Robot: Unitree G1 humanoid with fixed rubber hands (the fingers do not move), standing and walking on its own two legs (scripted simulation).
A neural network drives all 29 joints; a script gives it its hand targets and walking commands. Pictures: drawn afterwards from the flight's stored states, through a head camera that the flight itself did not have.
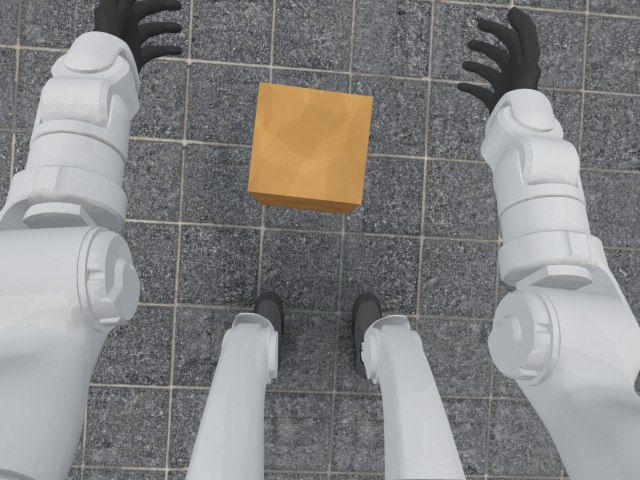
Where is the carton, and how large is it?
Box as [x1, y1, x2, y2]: [247, 82, 372, 213]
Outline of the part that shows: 259,82 247,190 261,204 338,213 346,213 359,205 361,202 372,97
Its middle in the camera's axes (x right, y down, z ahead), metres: -0.02 -0.19 +0.83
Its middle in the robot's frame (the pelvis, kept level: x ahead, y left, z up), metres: +0.54 +0.02 -0.53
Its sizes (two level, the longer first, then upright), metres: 0.210 0.200 0.250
